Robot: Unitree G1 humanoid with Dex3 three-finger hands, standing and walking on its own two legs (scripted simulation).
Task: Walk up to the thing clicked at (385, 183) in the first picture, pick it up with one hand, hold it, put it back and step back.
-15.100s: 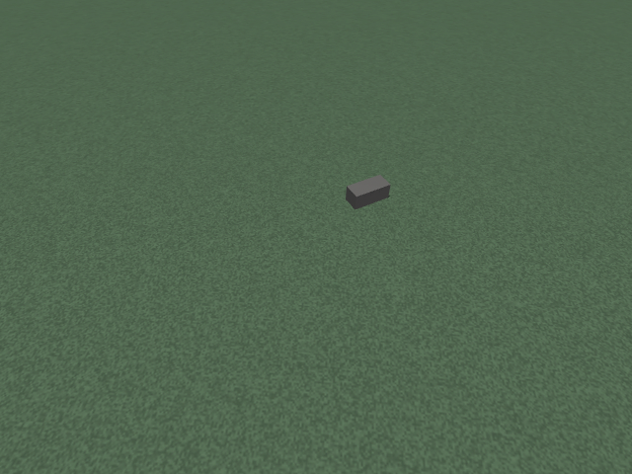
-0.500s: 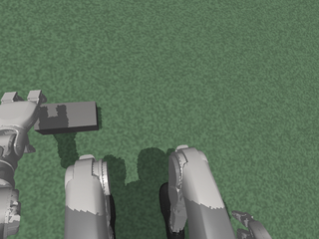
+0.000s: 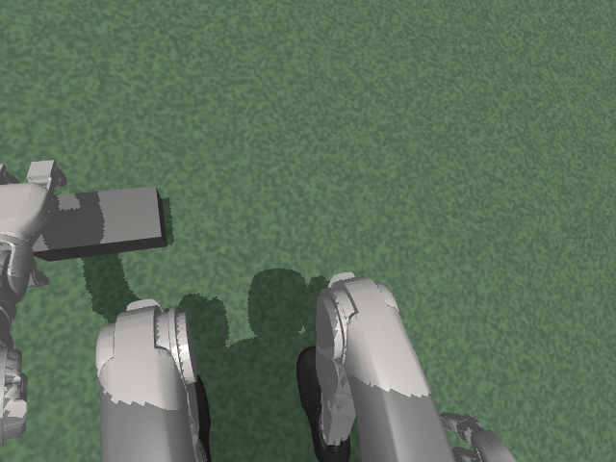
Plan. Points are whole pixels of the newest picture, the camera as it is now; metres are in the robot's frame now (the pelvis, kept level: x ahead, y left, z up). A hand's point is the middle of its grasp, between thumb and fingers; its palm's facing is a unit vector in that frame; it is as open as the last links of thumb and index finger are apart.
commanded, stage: rise first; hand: left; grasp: from above
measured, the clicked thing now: (101, 224) +0.47 +0.26 -0.30
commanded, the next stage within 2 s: approach in 2.00 s
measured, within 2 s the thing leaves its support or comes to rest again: neither
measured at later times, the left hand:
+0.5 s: hand (41, 235) +0.43 +0.30 -0.19, palm faces -0.46 -0.06 -0.89, open 14.1 cm
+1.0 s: hand (44, 234) +0.43 +0.30 -0.20, palm faces -0.44 -0.05 -0.89, open 14.2 cm
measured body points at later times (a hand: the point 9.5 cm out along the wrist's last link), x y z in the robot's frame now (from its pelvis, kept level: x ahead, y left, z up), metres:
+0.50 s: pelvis +0.00 +0.00 -0.01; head +0.24 +0.07 +0.36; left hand +0.45 +0.30 -0.14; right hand +0.07 -0.27 -0.12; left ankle +0.08 +0.12 -0.31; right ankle +0.10 -0.11 -0.31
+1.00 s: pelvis +0.00 +0.00 -0.02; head +0.23 +0.07 +0.36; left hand +0.45 +0.30 -0.15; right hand +0.06 -0.27 -0.12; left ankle +0.08 +0.12 -0.31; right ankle +0.10 -0.11 -0.31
